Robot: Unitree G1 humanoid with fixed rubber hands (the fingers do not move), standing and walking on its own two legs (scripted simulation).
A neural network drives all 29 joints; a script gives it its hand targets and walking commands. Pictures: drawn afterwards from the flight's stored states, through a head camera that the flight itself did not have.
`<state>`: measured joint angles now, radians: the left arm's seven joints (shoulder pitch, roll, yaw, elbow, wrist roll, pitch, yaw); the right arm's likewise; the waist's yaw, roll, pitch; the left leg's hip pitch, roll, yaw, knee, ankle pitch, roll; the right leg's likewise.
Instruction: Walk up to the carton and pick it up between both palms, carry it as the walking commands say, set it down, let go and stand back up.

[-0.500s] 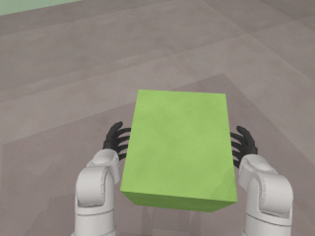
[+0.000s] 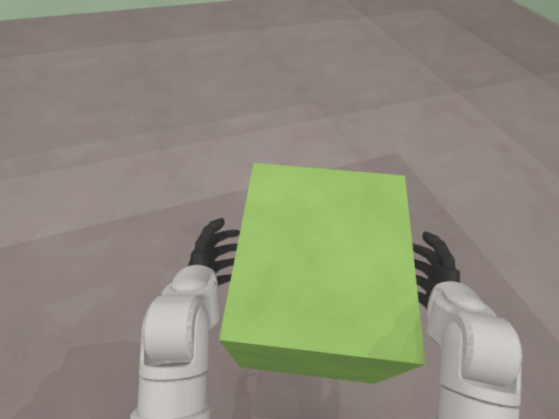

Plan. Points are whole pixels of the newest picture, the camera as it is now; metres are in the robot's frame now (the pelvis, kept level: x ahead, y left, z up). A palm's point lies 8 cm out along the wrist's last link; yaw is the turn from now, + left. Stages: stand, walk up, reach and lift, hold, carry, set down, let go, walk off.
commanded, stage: carry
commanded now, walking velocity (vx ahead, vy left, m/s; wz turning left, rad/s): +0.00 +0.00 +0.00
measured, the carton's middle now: (316, 278) +0.31 -0.01 +0.01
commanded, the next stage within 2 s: none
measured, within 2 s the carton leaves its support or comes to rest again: neither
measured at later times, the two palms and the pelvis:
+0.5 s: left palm (167, 226) +0.34 +0.21 +0.07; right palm (379, 259) +0.32 -0.09 +0.07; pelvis +0.06 +0.08 +0.00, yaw -4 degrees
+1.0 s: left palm (183, 236) +0.33 +0.18 +0.07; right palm (396, 276) +0.30 -0.11 +0.06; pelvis +0.04 +0.06 +0.00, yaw -4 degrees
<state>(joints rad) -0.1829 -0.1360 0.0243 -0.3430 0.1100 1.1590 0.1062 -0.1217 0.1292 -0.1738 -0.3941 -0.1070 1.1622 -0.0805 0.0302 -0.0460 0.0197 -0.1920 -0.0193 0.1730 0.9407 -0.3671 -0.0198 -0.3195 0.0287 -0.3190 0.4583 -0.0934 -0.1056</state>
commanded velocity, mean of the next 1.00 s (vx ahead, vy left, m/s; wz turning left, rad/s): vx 0.00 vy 0.00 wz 0.00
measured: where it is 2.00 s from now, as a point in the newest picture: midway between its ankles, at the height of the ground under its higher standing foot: outside the picture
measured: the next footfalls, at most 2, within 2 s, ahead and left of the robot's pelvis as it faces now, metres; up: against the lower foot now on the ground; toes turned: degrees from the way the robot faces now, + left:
left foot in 0.14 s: +0.05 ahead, +0.15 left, +0.00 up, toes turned +1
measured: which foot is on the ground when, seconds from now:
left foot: up 0.00-0.12, down 0.14-1.00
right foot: down 0.00-1.00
